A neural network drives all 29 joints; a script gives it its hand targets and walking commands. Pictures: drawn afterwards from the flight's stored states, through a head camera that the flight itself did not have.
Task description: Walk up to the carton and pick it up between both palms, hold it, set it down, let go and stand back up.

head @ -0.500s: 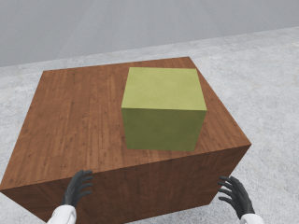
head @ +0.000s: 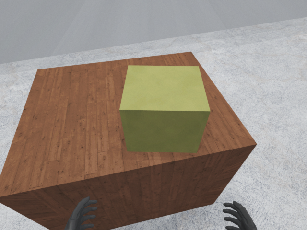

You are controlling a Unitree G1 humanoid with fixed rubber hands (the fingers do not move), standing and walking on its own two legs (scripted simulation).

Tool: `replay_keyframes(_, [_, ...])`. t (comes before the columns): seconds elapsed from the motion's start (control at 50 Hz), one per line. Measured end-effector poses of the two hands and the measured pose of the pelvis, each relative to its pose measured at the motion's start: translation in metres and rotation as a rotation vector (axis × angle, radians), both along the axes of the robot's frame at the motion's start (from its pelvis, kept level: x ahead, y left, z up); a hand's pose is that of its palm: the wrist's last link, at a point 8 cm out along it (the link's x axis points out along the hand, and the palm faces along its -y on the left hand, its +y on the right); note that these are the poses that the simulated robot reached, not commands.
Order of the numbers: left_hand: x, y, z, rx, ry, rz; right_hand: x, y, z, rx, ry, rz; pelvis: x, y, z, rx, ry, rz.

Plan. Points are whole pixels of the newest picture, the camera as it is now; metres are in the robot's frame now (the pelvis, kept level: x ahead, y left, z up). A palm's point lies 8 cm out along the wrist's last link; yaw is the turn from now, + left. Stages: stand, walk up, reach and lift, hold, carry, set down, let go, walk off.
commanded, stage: let go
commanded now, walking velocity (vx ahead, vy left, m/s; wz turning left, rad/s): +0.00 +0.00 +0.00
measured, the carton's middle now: (162, 109) +0.51 +0.01 +0.00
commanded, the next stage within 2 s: stand in 0.44 s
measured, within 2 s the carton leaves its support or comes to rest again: neither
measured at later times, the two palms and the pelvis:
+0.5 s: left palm out of the picture +0.15 +0.22 -0.09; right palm out of the picture +0.14 -0.23 -0.09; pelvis +0.00 -0.01 +0.00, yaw +0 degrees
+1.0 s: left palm out of the picture +0.02 +0.27 -0.11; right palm out of the picture +0.05 -0.25 -0.12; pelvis -0.01 +0.00 +0.00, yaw +3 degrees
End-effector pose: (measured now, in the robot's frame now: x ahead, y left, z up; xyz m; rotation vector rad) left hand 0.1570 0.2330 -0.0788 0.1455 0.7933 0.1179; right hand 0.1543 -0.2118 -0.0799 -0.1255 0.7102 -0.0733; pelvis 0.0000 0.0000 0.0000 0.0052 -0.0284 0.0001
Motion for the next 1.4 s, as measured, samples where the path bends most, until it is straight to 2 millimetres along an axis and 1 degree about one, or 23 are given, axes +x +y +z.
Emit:
replay_keyframes(0.2, [-0.012, -0.003, -0.010, 0.019, 0.076, -0.004, -0.009, -0.008, -0.006, -0.030, 0.047, 0.015, -0.001, -0.003, 0.000, 0.001, -0.001, 0.001])
replay_keyframes(0.42, [-0.002, -0.009, -0.004, 0.031, 0.050, -0.031, -0.013, -0.016, -0.008, -0.036, 0.042, 0.008, -0.003, -0.006, -0.001, 0.001, 0.002, 0.001])
replay_keyframes(0.54, [-0.003, -0.012, -0.007, 0.026, 0.061, -0.037, -0.016, -0.019, -0.005, -0.047, 0.040, 0.004, -0.005, -0.006, -0.002, 0.002, 0.003, 0.000])
replay_keyframes(0.58, [-0.007, -0.010, -0.008, 0.042, 0.046, -0.052, -0.020, -0.022, -0.010, -0.066, 0.084, 0.001, -0.003, -0.006, -0.002, -0.005, 0.009, 0.009])
replay_keyframes(0.66, [-0.025, 0.003, -0.011, 0.067, 0.042, -0.034, -0.035, -0.031, -0.020, -0.091, 0.165, -0.024, 0.004, -0.004, -0.004, -0.013, 0.000, 0.020])
replay_keyframes(0.76, [-0.057, 0.020, -0.017, 0.091, 0.090, 0.021, -0.052, -0.036, -0.028, -0.105, 0.218, -0.033, 0.006, -0.001, -0.005, -0.019, -0.022, 0.034])
replay_keyframes(0.84, [-0.086, 0.028, -0.023, 0.098, 0.157, 0.052, -0.070, -0.037, -0.034, -0.110, 0.272, -0.030, 0.001, 0.001, -0.004, -0.020, -0.030, 0.042])
replay_keyframes(0.92, [-0.113, 0.031, -0.029, 0.096, 0.219, 0.076, -0.087, -0.036, -0.038, -0.117, 0.321, -0.025, -0.006, 0.003, -0.004, -0.020, -0.038, 0.047])
replay_keyframes(1.02, [-0.140, 0.033, -0.034, 0.087, 0.272, 0.099, -0.105, -0.034, -0.042, -0.123, 0.357, -0.020, -0.015, 0.005, -0.004, -0.020, -0.053, 0.052])
replay_keyframes(1.1, [-0.155, 0.033, -0.038, 0.077, 0.293, 0.108, -0.117, -0.033, -0.042, -0.125, 0.368, -0.022, -0.021, 0.007, -0.004, -0.019, -0.064, 0.054])
replay_keyframes(1.2, [-0.168, 0.032, -0.042, 0.066, 0.306, 0.108, -0.132, -0.031, -0.042, -0.131, 0.382, -0.025, -0.031, 0.009, -0.005, -0.019, -0.074, 0.052])
replay_keyframes(1.4, [-0.197, 0.030, -0.054, 0.041, 0.390, 0.092, -0.169, -0.026, -0.049, -0.121, 0.466, -0.045, -0.047, 0.013, -0.006, -0.018, -0.046, 0.044])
